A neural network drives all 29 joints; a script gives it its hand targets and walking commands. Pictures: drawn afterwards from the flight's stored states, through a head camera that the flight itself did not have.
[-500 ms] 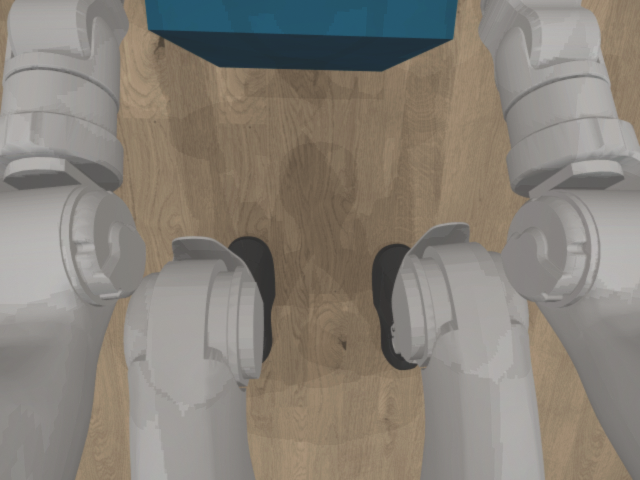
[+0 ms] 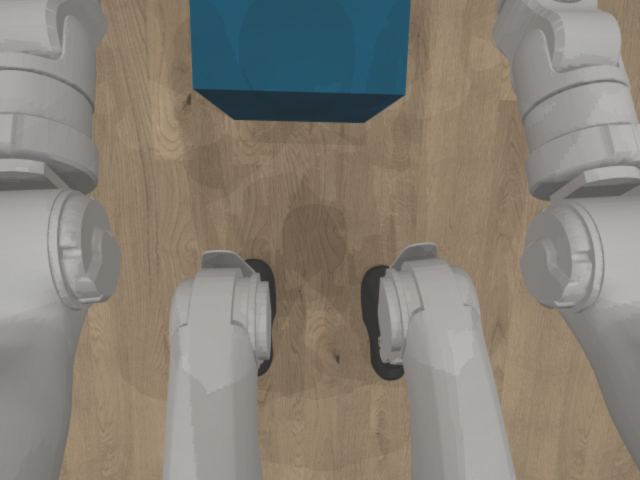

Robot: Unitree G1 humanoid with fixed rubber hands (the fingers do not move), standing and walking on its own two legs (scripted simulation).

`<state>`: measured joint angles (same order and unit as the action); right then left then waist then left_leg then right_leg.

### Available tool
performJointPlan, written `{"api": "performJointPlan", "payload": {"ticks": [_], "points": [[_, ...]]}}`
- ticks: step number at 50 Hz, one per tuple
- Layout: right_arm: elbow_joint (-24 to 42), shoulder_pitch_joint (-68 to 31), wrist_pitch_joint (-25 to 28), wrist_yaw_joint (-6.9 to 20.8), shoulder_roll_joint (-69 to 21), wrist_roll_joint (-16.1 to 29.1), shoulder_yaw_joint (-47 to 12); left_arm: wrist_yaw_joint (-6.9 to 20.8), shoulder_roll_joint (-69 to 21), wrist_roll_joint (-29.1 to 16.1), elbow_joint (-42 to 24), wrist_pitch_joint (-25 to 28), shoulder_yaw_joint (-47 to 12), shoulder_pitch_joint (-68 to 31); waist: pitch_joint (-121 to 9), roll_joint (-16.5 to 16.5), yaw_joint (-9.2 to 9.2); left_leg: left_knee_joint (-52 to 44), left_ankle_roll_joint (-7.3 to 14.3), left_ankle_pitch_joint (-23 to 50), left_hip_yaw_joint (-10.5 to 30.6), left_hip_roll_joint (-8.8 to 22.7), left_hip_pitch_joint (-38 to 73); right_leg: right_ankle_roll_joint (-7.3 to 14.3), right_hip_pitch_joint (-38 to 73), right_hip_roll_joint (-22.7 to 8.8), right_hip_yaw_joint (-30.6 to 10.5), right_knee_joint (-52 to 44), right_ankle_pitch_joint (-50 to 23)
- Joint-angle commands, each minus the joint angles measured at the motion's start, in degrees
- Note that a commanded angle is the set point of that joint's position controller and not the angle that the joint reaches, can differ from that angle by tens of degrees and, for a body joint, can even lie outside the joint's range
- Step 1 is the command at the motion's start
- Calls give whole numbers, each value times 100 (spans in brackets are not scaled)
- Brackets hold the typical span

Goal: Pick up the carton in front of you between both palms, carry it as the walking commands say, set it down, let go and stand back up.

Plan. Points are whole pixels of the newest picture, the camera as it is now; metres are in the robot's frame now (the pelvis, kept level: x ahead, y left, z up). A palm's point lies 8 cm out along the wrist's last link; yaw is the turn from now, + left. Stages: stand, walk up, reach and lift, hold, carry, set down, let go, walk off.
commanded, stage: set down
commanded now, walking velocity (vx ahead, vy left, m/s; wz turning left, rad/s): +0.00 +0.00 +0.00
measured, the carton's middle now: (300, 27) +0.58 +0.03 -0.29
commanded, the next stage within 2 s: let go in 0.72 s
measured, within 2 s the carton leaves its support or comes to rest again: neither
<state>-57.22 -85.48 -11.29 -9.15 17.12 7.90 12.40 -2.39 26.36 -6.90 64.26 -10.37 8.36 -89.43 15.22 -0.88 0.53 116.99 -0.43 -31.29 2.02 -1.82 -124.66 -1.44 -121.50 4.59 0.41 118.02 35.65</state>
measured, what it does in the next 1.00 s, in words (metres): rises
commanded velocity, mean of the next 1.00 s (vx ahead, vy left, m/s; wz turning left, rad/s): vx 0.00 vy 0.00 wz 0.00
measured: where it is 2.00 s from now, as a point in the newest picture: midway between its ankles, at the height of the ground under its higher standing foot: (321, 338)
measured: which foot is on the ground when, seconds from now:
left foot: down 0.00-1.00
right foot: down 0.00-1.00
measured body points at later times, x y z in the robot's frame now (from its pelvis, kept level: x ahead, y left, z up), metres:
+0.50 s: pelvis +0.02 +0.01 +0.13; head +0.36 +0.03 +0.42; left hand +0.60 +0.23 +0.03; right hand +0.59 -0.17 +0.03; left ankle +0.11 +0.12 -0.38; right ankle +0.10 -0.12 -0.38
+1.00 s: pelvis +0.05 +0.01 +0.26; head +0.36 +0.03 +0.59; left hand +0.53 +0.24 +0.13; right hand +0.54 -0.18 +0.14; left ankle +0.11 +0.12 -0.38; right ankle +0.10 -0.12 -0.38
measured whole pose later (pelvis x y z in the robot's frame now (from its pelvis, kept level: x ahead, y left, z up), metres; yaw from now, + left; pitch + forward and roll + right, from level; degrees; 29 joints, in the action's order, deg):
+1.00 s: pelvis +0.05 +0.01 +0.26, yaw +2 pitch +43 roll -1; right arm -40.2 -51.9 -10.7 -0.5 11.7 -5.1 16.0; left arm 1.4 15.6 7.2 44.4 -10.7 17.4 -55.4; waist -1.5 -0.3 0.6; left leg 53.9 0.2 -15.0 2.2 -1.9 -82.2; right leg -1.0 -80.1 2.4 -2.5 55.0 18.3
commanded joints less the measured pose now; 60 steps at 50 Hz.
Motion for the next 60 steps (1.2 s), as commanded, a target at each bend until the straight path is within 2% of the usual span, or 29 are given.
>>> {"api": "performJointPlan", "payload": {"ticks": [1,7,16,24,38,44,51,60], "points": [[469,-1371,82,94,521,-245,261,61,557,271,-458,78,291,-1432,-6505,341,-13,-1132,32,1622,-342,-88,3701,-42,2421,34,318,-1454,-1584],[715,-1228,42,171,557,-420,442,91,562,495,-764,28,501,-1366,-7130,401,3,-1700,-12,1945,-358,-144,4343,-96,2597,81,397,-1995,-1759],[1545,-983,-176,185,765,-249,368,131,620,368,-1583,-262,431,-1203,-8548,541,69,-2558,-38,3040,-317,-233,6008,-86,3346,175,473,-2889,-2456],[1532,-512,-195,310,606,-321,445,260,496,502,-1588,-291,602,-728,-8161,468,65,-3517,-35,3274,-259,-226,6369,-116,3843,133,331,-3846,-2759],[1388,202,22,540,246,-877,752,459,159,1079,-1330,-17,1043,6,-7472,349,47,-5272,-59,3386,-204,-159,7251,-214,4945,26,218,-5639,-3002],[1872,1460,48,742,213,-1298,664,397,-143,1504,-1938,-34,1120,1283,-7985,352,-1,-5890,-41,4191,-174,-145,8517,-168,5746,31,249,-6250,-3549],[2650,3220,312,953,80,-1284,267,381,-568,1299,-3105,218,817,3133,-7547,284,25,-6512,0,4781,-34,-72,9267,-82,6673,-50,87,-6878,-4155],[2632,5447,798,1127,-189,-1117,-9,492,-893,1140,-3166,698,567,5501,-6328,206,6,-7225,20,4710,66,-23,9644,-72,7671,-181,-149,-7610,-4296]]}}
